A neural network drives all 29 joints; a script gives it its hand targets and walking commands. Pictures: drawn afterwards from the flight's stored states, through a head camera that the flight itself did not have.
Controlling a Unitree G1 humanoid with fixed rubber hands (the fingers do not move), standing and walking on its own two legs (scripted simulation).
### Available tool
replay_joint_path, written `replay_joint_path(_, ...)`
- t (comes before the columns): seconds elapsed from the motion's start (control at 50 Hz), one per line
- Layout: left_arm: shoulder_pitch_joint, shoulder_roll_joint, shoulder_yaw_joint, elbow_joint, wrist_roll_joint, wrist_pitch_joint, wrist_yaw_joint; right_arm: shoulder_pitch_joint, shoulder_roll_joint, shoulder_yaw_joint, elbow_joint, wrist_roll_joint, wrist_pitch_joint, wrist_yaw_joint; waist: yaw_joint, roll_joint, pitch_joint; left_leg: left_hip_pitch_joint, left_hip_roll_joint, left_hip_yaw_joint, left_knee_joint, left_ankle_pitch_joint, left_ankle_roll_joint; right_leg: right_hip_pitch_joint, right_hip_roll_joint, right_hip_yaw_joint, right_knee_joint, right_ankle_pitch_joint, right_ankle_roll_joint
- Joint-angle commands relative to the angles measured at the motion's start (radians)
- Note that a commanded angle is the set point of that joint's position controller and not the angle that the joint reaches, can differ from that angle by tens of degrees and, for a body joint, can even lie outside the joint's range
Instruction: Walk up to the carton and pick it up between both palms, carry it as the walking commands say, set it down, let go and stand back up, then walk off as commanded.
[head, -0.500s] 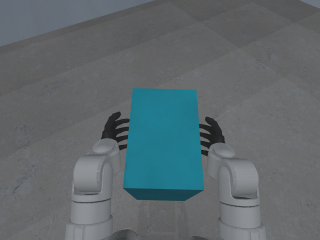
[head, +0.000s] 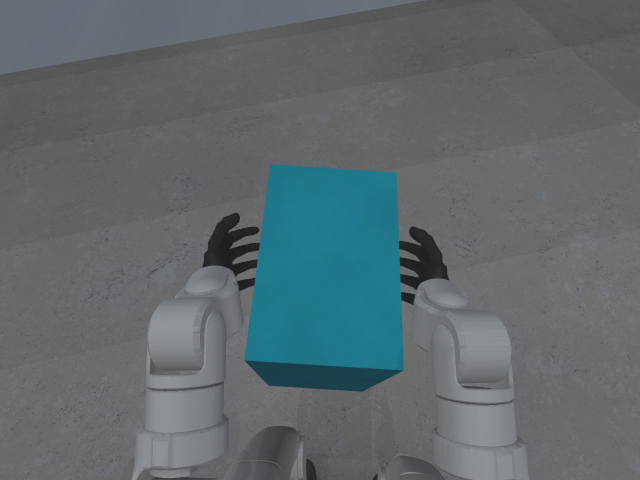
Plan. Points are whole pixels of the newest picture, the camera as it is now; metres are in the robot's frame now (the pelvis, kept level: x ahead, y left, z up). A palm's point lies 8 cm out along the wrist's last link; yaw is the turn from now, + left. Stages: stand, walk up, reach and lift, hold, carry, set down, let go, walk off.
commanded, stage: carry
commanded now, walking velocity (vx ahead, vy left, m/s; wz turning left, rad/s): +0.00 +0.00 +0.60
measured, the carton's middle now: (323, 294) +0.33 +0.00 +0.00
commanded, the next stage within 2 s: none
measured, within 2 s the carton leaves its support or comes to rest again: neither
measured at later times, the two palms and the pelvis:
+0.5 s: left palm (71, 471) +0.12 +0.23 +0.07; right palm (312, 377) +0.21 +0.01 +0.07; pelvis -0.12 +0.01 +0.00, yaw +16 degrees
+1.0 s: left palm out of the picture +0.01 +0.23 +0.10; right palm (294, 467) +0.12 +0.02 +0.10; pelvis -0.20 -0.02 +0.00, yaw +35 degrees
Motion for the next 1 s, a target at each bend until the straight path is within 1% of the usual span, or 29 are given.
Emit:
replay_joint_path(0.0,-0.257,-0.974,-0.460,-0.159,-0.217,-0.016,-0.159,-0.524,0.951,0.498,-0.223,0.282,-0.053,0.150,-0.010,-0.212,-0.506,0.002,0.074,0.057,0.136,-0.025,-0.030,0.371,-0.354,0.251,-0.258,0.391,-0.088)
replay_joint_path(0.04,-0.295,-0.982,-0.470,-0.214,-0.231,-0.025,-0.150,-0.471,0.978,0.482,-0.189,0.290,-0.054,0.156,-0.009,-0.187,-0.546,0.000,0.062,0.068,0.045,-0.010,-0.039,0.463,-0.332,0.194,-0.215,0.439,-0.071)
replay_joint_path(0.14,-0.188,-0.929,-0.401,-0.124,-0.156,0.000,-0.124,-0.439,0.972,0.484,-0.104,0.302,-0.010,0.163,-0.003,-0.350,-0.527,0.223,0.016,0.132,-0.340,-0.042,-0.011,0.374,-0.355,0.135,-0.199,0.305,-0.012)
replay_joint_path(0.18,-0.215,-0.925,-0.414,-0.123,-0.154,0.004,-0.117,-0.453,1.007,0.490,-0.076,0.313,-0.007,0.168,-0.030,-0.205,-0.534,0.407,0.095,0.031,-0.634,0.192,0.017,0.274,-0.301,0.048,-0.035,0.327,0.082)
replay_joint_path(0.2,-0.237,-0.905,-0.407,-0.145,-0.156,0.001,-0.121,-0.454,1.002,0.476,-0.066,0.313,-0.015,0.171,-0.032,0.008,-0.529,0.497,0.232,-0.194,-0.607,0.347,0.073,0.092,-0.222,-0.003,0.081,0.094,0.138)
replay_joint_path(0.22,-0.215,-0.932,-0.423,-0.085,-0.151,0.015,-0.123,-0.458,0.971,0.464,-0.073,0.295,-0.020,0.169,-0.029,0.220,-0.463,0.557,0.398,-0.414,-0.587,0.740,0.141,-0.139,-0.114,-0.037,0.222,-0.264,0.178)
replay_joint_path(0.24,-0.216,-0.943,-0.444,-0.092,-0.154,0.016,-0.121,-0.393,0.959,0.444,-0.051,0.280,-0.014,0.175,-0.025,0.221,-0.407,0.565,0.428,-0.427,-0.546,0.901,0.188,-0.259,-0.083,0.044,0.360,-0.378,0.189)
replay_joint_path(0.26,-0.297,-0.965,-0.505,-0.135,-0.182,0.019,-0.131,-0.398,0.959,0.423,-0.049,0.252,-0.020,0.182,-0.036,0.186,-0.374,0.476,0.402,-0.401,-0.552,0.843,0.210,-0.224,-0.072,0.094,0.446,-0.350,0.170)
replay_joint_path(0.28,-0.307,-1.003,-0.505,-0.092,-0.184,0.022,-0.135,-0.452,0.971,0.435,-0.078,0.250,-0.019,0.182,-0.033,0.065,-0.356,0.449,0.369,-0.382,-0.568,0.672,0.182,-0.227,-0.060,0.104,0.470,-0.308,0.167)
replay_joint_path(0.32,-0.355,-1.049,-0.522,-0.100,-0.232,0.004,-0.147,-0.509,0.973,0.423,-0.130,0.260,-0.047,0.181,-0.030,0.043,-0.400,0.545,0.293,-0.270,-0.520,0.767,0.149,-0.270,-0.043,0.117,0.470,-0.255,0.161)
replay_joint_path(0.34,-0.434,-1.034,-0.544,-0.164,-0.264,-0.014,-0.152,-0.577,0.980,0.429,-0.172,0.278,-0.066,0.180,-0.029,0.085,-0.433,0.530,0.316,-0.256,-0.528,0.729,0.176,-0.264,-0.043,0.105,0.472,-0.238,0.165)
replay_joint_path(0.36,-0.517,-1.058,-0.558,-0.211,-0.298,-0.028,-0.156,-0.637,1.014,0.439,-0.205,0.295,-0.079,0.177,-0.034,0.049,-0.438,0.530,0.303,-0.245,-0.536,0.717,0.169,-0.249,-0.036,0.093,0.465,-0.220,0.178)
replay_joint_path(0.42,-0.431,-1.027,-0.577,-0.203,-0.318,-0.025,-0.160,-0.506,0.937,0.386,-0.204,0.236,-0.093,0.156,-0.033,0.086,-0.540,0.546,0.286,-0.292,-0.555,0.519,0.164,-0.152,-0.018,0.126,0.368,-0.209,0.172)
replay_joint_path(0.48,-0.429,-0.992,-0.611,-0.247,-0.343,-0.025,-0.155,-0.411,0.925,0.363,-0.173,0.201,-0.097,0.135,-0.036,0.139,-0.611,0.604,0.320,-0.409,-0.580,0.568,0.195,-0.078,0.026,0.156,0.236,-0.253,0.156)
replay_joint_path(0.54,-0.362,-0.986,-0.595,-0.252,-0.334,-0.030,-0.155,-0.362,0.925,0.387,-0.177,0.196,-0.099,0.129,-0.037,0.092,-0.712,0.709,0.300,-0.411,-0.501,0.773,0.191,0.040,0.037,0.181,-0.006,-0.241,0.151)
replay_joint_path(0.58,-0.290,-0.969,-0.549,-0.206,-0.304,-0.022,-0.163,-0.384,0.911,0.427,-0.191,0.198,-0.086,0.120,-0.004,-0.042,-0.698,0.455,0.217,-0.285,-0.384,0.682,0.108,0.381,-0.027,0.161,-0.284,-0.008,0.124)
replay_joint_path(0.6,-0.302,-0.932,-0.505,-0.201,-0.288,-0.019,-0.159,-0.375,0.924,0.437,-0.156,0.207,-0.071,0.119,0.001,-0.182,-0.673,0.255,0.097,-0.150,-0.253,0.412,0.052,0.542,-0.167,0.299,-0.288,0.332,0.065)
replay_joint_path(0.62,-0.289,-0.911,-0.478,-0.182,-0.272,-0.020,-0.169,-0.445,0.924,0.471,-0.219,0.223,-0.068,0.121,-0.011,-0.469,-0.623,0.010,-0.036,-0.026,-0.056,-0.031,-0.004,0.661,-0.348,0.464,-0.181,0.895,-0.023)
replay_joint_path(0.64,-0.309,-0.924,-0.487,-0.187,-0.262,-0.030,-0.172,-0.507,0.919,0.492,-0.273,0.249,-0.074,0.130,-0.007,-0.449,-0.585,-0.111,0.010,0.003,-0.009,-0.131,-0.010,0.666,-0.429,0.461,-0.154,1.010,-0.102)
replay_joint_path(0.66,-0.219,-0.999,-0.475,-0.139,-0.248,-0.032,-0.173,-0.533,0.934,0.522,-0.336,0.265,-0.080,0.142,-0.005,-0.419,-0.561,-0.147,0.062,-0.029,0.065,-0.080,-0.009,0.654,-0.418,0.404,-0.133,0.983,-0.117)
replay_joint_path(0.68,-0.323,-0.990,-0.486,-0.212,-0.262,-0.048,-0.173,-0.607,0.973,0.544,-0.342,0.306,-0.090,0.144,-0.002,-0.322,-0.533,-0.144,0.062,0.005,0.062,-0.045,-0.007,0.650,-0.388,0.331,-0.139,0.990,-0.106)
replay_joint_path(0.72,-0.331,-0.976,-0.454,-0.204,-0.231,-0.039,-0.165,-0.679,0.982,0.570,-0.351,0.337,-0.083,0.151,-0.005,-0.258,-0.464,-0.148,0.055,0.050,0.079,-0.013,0.001,0.607,-0.364,0.264,-0.138,0.986,-0.079)
replay_joint_path(0.78,-0.256,-0.947,-0.425,-0.188,-0.193,-0.036,-0.142,-0.632,0.970,0.565,-0.304,0.353,-0.066,0.166,-0.004,-0.273,-0.494,-0.002,0.043,0.081,-0.011,0.020,-0.019,0.498,-0.328,0.192,-0.153,0.770,-0.048)
replay_joint_path(0.82,-0.216,-0.943,-0.403,-0.163,-0.174,-0.024,-0.128,-0.572,0.968,0.544,-0.239,0.349,-0.048,0.165,0.000,-0.235,-0.496,0.023,0.024,0.097,-0.090,0.036,-0.014,0.507,-0.296,0.140,-0.117,0.820,-0.028)
replay_joint_path(0.9,-0.199,-0.892,-0.387,-0.161,-0.148,-0.017,-0.109,-0.490,0.981,0.532,-0.118,0.345,-0.018,0.169,-0.002,-0.330,-0.545,0.148,-0.025,0.165,-0.388,0.031,-0.005,0.578,-0.289,0.064,0.001,1.001,0.019)
replay_joint_path(0.92,-0.193,-0.873,-0.380,-0.136,-0.145,-0.009,-0.112,-0.457,0.975,0.515,-0.077,0.327,-0.009,0.169,-0.015,-0.357,-0.548,0.212,-0.017,0.156,-0.498,0.111,0.005,0.554,-0.286,0.052,0.050,1.028,0.042)
replay_joint_path(0.94,-0.185,-0.863,-0.396,-0.154,-0.146,-0.005,-0.111,-0.414,0.975,0.507,-0.063,0.318,-0.007,0.173,-0.043,-0.267,-0.569,0.384,0.060,0.075,-0.593,0.278,0.028,0.429,-0.272,0.028,0.125,0.971,0.099)
replay_joint_path(0.96,-0.179,-0.876,-0.397,-0.151,-0.137,-0.009,-0.108,-0.449,0.968,0.507,-0.111,0.318,-0.020,0.177,-0.052,-0.161,-0.591,0.579,0.174,-0.085,-0.512,0.701,0.083,0.208,-0.218,0.000,0.254,0.668,0.158)
replay_joint_path(0.98,-0.154,-0.916,-0.425,-0.104,-0.147,0.007,-0.113,-0.364,0.954,0.482,-0.053,0.282,-0.012,0.172,-0.042,0.092,-0.583,0.731,0.356,-0.274,-0.415,1.326,0.140,-0.027,-0.127,-0.030,0.399,0.099,0.185)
